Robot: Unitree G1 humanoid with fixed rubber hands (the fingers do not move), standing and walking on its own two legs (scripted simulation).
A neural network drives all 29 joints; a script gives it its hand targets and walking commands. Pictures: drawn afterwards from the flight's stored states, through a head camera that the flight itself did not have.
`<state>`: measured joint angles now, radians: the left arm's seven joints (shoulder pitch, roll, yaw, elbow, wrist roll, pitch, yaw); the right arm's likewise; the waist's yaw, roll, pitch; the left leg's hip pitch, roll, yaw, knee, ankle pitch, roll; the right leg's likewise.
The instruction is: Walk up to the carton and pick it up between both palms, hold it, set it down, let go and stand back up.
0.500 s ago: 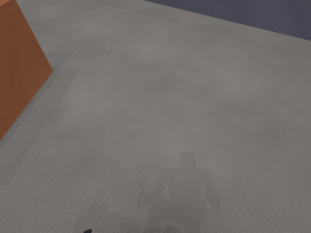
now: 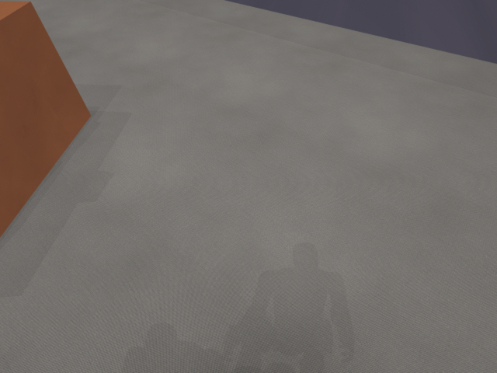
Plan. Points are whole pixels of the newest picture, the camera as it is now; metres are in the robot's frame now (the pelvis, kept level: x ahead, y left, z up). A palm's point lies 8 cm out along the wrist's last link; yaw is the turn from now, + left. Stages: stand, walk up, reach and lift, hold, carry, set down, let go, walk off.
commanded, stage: stand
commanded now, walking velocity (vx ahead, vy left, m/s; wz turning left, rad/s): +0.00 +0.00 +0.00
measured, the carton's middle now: out of the picture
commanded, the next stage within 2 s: walk up in 0.74 s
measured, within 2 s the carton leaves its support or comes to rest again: neither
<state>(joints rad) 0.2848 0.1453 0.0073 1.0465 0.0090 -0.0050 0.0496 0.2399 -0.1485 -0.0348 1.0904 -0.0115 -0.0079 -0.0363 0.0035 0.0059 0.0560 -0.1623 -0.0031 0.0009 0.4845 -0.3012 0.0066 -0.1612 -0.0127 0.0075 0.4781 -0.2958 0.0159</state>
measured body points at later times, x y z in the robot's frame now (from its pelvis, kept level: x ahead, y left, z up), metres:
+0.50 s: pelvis -0.01 +0.00 +0.00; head +0.00 +0.01 +0.45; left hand -0.03 +0.21 -0.16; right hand -0.05 -0.21 -0.16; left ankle -0.03 +0.12 -0.74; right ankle -0.02 -0.13 -0.74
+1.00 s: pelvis -0.02 +0.01 +0.00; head +0.01 +0.02 +0.44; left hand -0.04 +0.25 -0.16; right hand -0.01 -0.21 -0.16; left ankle -0.03 +0.12 -0.73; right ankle -0.02 -0.13 -0.74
